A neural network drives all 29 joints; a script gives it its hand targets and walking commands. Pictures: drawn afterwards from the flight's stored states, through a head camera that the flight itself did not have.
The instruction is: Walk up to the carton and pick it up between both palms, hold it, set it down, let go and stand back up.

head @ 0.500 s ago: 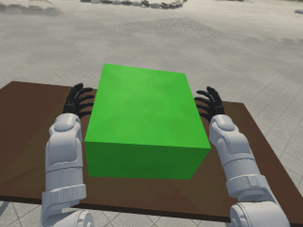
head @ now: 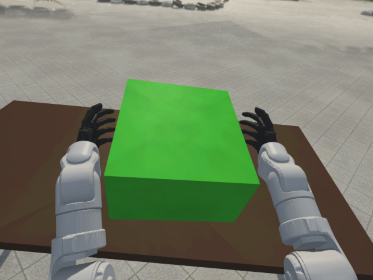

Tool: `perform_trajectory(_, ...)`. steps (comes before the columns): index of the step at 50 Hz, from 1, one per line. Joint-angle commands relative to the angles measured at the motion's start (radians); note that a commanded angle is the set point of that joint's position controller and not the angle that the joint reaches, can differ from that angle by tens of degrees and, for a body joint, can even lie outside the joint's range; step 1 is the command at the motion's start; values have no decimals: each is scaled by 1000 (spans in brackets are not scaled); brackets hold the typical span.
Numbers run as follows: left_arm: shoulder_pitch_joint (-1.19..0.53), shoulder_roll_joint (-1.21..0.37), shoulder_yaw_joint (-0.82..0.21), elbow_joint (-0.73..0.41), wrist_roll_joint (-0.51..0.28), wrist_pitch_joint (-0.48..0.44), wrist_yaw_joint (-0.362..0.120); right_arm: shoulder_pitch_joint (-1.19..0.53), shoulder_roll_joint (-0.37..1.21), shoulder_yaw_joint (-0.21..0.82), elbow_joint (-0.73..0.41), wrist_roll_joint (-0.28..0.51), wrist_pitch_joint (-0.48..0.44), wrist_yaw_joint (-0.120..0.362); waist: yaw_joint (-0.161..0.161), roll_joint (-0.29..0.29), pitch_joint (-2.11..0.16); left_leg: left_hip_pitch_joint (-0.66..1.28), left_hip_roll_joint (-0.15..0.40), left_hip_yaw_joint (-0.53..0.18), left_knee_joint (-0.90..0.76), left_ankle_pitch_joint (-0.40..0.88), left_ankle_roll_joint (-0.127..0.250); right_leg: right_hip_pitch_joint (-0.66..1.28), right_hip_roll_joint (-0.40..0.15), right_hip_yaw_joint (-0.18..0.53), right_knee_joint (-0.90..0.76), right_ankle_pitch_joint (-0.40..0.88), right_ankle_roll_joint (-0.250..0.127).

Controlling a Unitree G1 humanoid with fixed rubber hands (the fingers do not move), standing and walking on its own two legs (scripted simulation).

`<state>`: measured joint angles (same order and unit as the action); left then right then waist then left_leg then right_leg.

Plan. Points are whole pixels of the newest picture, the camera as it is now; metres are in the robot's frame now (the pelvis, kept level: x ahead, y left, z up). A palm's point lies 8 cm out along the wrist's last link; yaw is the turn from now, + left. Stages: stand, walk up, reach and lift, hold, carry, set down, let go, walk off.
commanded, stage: hold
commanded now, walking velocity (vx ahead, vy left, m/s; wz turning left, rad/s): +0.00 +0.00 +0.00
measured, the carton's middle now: (177, 145) +0.41 +0.02 +0.14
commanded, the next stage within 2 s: set down in 1.32 s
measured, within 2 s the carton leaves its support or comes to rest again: neither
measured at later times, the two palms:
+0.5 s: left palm (88, 142) +0.34 +0.20 +0.20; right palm (265, 143) +0.36 -0.16 +0.20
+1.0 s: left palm (88, 142) +0.35 +0.20 +0.20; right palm (264, 143) +0.36 -0.16 +0.20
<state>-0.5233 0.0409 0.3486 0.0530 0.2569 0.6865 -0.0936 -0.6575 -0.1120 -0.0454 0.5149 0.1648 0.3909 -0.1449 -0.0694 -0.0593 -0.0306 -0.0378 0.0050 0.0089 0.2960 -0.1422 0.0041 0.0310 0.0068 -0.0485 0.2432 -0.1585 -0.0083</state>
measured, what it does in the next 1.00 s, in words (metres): stands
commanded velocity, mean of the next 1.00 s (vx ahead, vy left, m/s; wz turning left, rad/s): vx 0.00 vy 0.00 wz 0.00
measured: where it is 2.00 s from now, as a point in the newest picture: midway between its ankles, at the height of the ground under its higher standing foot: outside the picture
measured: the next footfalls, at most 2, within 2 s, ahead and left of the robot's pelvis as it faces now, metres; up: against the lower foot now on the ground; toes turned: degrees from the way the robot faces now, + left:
none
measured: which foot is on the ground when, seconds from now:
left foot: down 0.00-1.00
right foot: down 0.00-1.00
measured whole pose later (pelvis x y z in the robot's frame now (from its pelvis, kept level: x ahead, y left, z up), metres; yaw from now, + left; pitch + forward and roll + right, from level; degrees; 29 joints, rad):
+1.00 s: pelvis +0.00 +0.00 +0.00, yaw +0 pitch -6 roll +0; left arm -0.54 0.04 0.35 0.07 0.26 0.68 -0.10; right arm -0.67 -0.11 -0.06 0.53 0.15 0.39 -0.14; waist -0.07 -0.06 -0.03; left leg -0.04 0.00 0.01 0.29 -0.14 0.01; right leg 0.02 0.01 -0.05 0.24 -0.16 -0.01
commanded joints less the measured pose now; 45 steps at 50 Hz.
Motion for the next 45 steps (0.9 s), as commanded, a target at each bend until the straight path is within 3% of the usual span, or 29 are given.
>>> perform_trajectory(1, -563, -415, -461, -76, -144, -24, -141, -627, 476, 294, -303, 92, -74, 140, -11, 80, -287, 132, -42, 35, -5, 232, -42, -17, 40, -28, -25, 159, 29)
perform_trajectory(2, -561, -420, -460, -57, -146, -21, -141, -668, 471, 299, -331, 94, -81, 142, 3, 80, -308, 129, -42, 36, -2, 224, -41, -20, 41, -28, -26, 147, 27)
perform_trajectory(10, -574, -418, -464, -60, -144, -31, -141, -644, 485, 296, -308, 87, -78, 138, -10, 77, -289, 129, -43, 36, -6, 211, -38, -23, 37, -26, -24, 157, 32)
perform_trajectory(13, -554, -420, -452, -44, -138, -22, -143, -667, 481, 308, -324, 95, -79, 138, 3, 67, -302, 136, -45, 38, 2, 234, -35, -15, 39, -27, -26, 170, 32)
perform_trajectory(45, -575, -415, -452, -49, -139, -32, -139, -662, 477, 289, -303, 90, -86, 140, -3, 84, -305, 132, -43, 35, 0, 232, -39, -17, 40, -30, -25, 152, 30)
